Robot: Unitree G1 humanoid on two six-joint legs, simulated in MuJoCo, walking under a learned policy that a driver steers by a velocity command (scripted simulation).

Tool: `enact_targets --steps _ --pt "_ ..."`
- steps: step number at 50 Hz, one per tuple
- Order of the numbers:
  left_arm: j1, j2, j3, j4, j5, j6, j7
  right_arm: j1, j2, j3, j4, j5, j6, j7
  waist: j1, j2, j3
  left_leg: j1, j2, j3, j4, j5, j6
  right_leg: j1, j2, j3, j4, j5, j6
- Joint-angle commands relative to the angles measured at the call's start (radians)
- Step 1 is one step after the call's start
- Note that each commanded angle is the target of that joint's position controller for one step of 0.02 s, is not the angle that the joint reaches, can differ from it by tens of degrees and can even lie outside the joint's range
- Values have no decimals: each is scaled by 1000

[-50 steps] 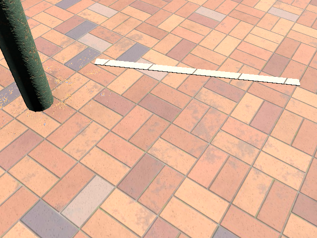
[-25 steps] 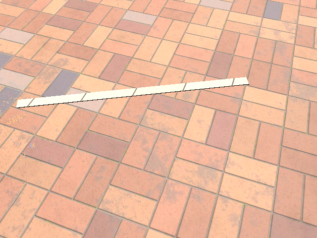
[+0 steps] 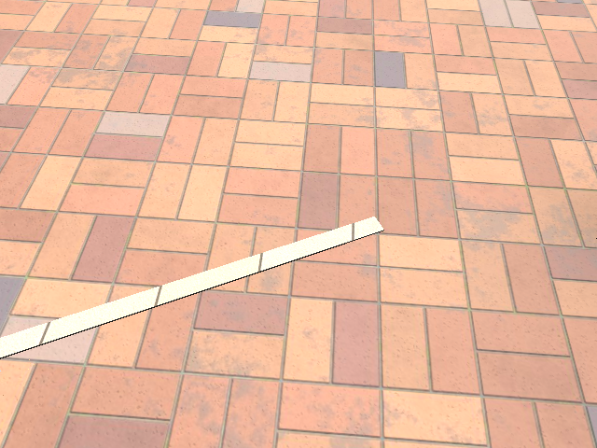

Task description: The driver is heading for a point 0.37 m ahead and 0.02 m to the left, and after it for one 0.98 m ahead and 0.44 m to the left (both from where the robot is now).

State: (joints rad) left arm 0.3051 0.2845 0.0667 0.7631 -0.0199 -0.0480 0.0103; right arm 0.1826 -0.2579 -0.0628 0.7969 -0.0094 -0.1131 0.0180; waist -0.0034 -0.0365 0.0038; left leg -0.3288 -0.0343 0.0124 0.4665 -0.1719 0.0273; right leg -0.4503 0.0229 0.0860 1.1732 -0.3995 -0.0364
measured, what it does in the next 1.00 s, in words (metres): walks ahead, turning left: right foot, then left foot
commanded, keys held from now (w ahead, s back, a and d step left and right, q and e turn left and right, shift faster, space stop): w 0.26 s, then w+q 0.74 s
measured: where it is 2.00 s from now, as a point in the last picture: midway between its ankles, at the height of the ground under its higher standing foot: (213, 268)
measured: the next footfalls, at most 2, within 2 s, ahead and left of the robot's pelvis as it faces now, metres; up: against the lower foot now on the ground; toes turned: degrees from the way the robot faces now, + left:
right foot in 0.34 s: +0.33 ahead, -0.16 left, +0.00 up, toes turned -3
left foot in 0.86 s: +0.59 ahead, +0.11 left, +0.00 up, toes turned +18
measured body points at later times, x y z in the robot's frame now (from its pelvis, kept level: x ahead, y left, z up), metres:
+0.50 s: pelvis +0.26 -0.06 +0.00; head +0.28 -0.08 +0.45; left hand +0.39 +0.20 -0.09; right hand +0.33 -0.34 -0.13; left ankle +0.21 +0.09 -0.65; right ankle +0.29 -0.16 -0.74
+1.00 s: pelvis +0.52 +0.02 -0.01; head +0.56 +0.04 +0.44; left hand +0.54 +0.32 -0.12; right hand +0.74 -0.20 -0.11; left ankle +0.55 +0.10 -0.74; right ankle +0.47 -0.16 -0.64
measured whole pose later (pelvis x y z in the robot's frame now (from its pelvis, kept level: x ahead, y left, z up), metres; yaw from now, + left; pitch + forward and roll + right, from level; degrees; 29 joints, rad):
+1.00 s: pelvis +0.52 +0.02 -0.01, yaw +20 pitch +2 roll +0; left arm 0.22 0.29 0.06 0.77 -0.01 -0.11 0.01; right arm 0.21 -0.29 -0.08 0.71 0.02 -0.04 0.04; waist 0.00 -0.01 0.06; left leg -0.38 -0.09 0.02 0.53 -0.18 0.10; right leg -0.41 -0.07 0.03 1.22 -0.40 0.01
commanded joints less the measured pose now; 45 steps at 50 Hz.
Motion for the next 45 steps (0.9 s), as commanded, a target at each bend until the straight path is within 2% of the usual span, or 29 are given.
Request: enact_targets --steps 1,5,8,12,14,15,16,17,18,19,20,21,22,23,24,25,27,30,32,34,38,40,41,42,43,44,45 --pt "-22 66 19 -91 3 -16 -6 35 -96 -17 -27 0 -5 1 -3 146 -6 176 265 -322 -274 -19 181 -223 -113 20 -54 65 1" --pt "-116 28 -3 -127 16 -23 -11 69 -159 -33 -3 16 -5 -6 -18 113 -6 171 260 -204 -318 145 201 -218 -138 -28 -284 214 24" --pt "-205 17 -13 -145 9 -31 -21 103 -181 -36 11 27 7 -9 -50 116 5 161 230 -118 -318 169 174 -143 -112 -65 -472 353 32" --pt "-302 36 -11 -180 -3 -35 -36 177 -197 -36 44 38 25 -7 -81 126 28 236 267 -121 -283 158 155 -112 -83 -84 -593 362 20" --pt "-307 55 -5 -191 -3 -40 -42 188 -207 -38 55 43 36 -9 -63 136 33 268 291 -141 -240 195 138 -65 -69 -86 -643 308 -4" --pt "-259 70 5 -181 -1 -44 -42 177 -214 -38 57 45 43 -11 -22 135 15 264 285 -138 -186 271 124 22 -50 -99 -686 306 -19" --pt "-154 105 25 -149 6 -45 -36 175 -204 -32 57 45 46 -12 34 119 -44 237 246 -107 -65 396 102 188 -27 -115 -720 308 -41" --pt "6 162 50 -116 19 -45 -26 165 -164 -15 44 33 42 -12 110 85 -158 116 191 -63 153 352 64 443 -106 -40 -692 333 -81" --pt "143 271 75 -104 41 -35 -12 217 -62 18 5 10 24 -10 126 -138 -317 -245 63 18 546 -37 -11 821 -382 315 -692 317 -198" --pt "179 235 65 -88 33 -29 -16 239 -78 18 10 30 8 -10 129 -237 -398 -401 19 -91 742 -420 -17 843 -472 595 -822 176 -274" --pt "128 172 44 -88 25 -31 -18 178 -166 -10 3 55 6 -9 127 -136 -246 -482 74 -128 824 -368 -10 725 -432 480 -846 107 -235" --pt "62 130 29 -92 19 -33 -19 125 -167 -12 -10 56 10 -9 100 -107 -155 -484 115 -105 807 -281 -3 601 -387 345 -871 103 -199" --pt "-8 94 17 -92 20 -37 -24 102 -155 -14 -11 46 20 -12 67 -76 -83 -452 144 -95 759 -210 -8 478 -343 250 -917 130 -180" --pt "-58 69 11 -91 24 -45 -27 109 -146 -20 -7 37 36 -15 33 -93 -38 -401 168 -105 714 -156 -13 384 -311 173 -960 178 -163" --pt "-88 65 13 -85 29 -54 -29 130 -123 -18 -1 38 52 -15 7 -101 -19 -349 176 -107 700 -118 -19 318 -297 118 -996 218 -157" --pt "-99 68 17 -77 33 -63 -29 136 -101 -15 0 39 63 -15 -7 -86 -10 -334 175 -106 694 -85 -26 289 -294 72 -1020 281 -160" --pt "-96 80 25 -58 40 -74 -23 116 -88 -17 -13 37 74 -16 -17 -46 4 -361 172 -123 657 -12 -37 285 -292 -13 -1039 387 -163" --pt "-75 96 32 -29 40 -73 -9 53 -74 -15 -39 31 72 -7 -7 -21 22 -393 163 -124 505 138 -41 323 -277 -122 -1044 460 -149" --pt "-67 113 37 -19 35 -69 -2 -13 -60 -7 -59 29 68 7 16 -14 42 -365 154 -82 378 228 -33 328 -264 -186 -1051 463 -131" --pt "-30 132 44 -1 28 -62 4 -93 -47 1 -91 26 67 21 49 2 70 -364 147 -41 291 254 -20 363 -281 -219 -1054 461 -127" --pt "21 161 57 31 8 -33 7 -183 -57 3 -154 29 68 43 74 1 96 -402 130 9 193 145 22 514 -322 -257 -986 558 -108" --pt "10 187 63 32 2 -18 12 -167 -80 -9 -173 30 70 50 45 -28 61 -323 80 65 177 45 57 556 -326 -286 -885 840 -86" --pt "3 203 67 29 -1 -9 16 -121 -102 -21 -171 31 73 50 13 -51 17 -241 40 98 183 -11 78 566 -321 -298 -794 1020 -74" --pt "-9 213 68 26 -4 0 18 -12 -139 -42 -150 35 75 47 -52 -56 -45 -95 -7 120 161 -31 105 546 -303 -316 -636 1130 -57" --pt "-15 202 60 23 -6 2 22 150 -200 -77 -110 36 78 32 -138 -32 -130 164 -41 102 91 38 145 430 -261 -338 -409 1058 -19" --pt "20 120 32 -2 32 -11 20 255 -301 -104 -89 37 89 8 -140 156 -218 465 157 -206 95 116 214 135 -195 -333 -76 477 30" --pt "71 34 0 -56 31 -48 6 198 -354 -103 -125 36 76 13 -43 313 -358 726 366 -804 -85 -94 427 -236 25 -137 237 -201 79"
